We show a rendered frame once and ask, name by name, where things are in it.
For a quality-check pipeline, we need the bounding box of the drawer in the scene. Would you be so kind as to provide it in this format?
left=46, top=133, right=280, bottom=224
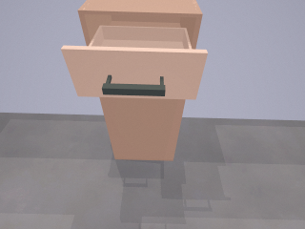
left=61, top=25, right=208, bottom=100

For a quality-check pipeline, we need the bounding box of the handle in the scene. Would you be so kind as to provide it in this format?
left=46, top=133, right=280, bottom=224
left=102, top=74, right=166, bottom=96

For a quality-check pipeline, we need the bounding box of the cabinet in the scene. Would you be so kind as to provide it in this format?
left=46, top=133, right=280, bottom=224
left=78, top=0, right=203, bottom=161

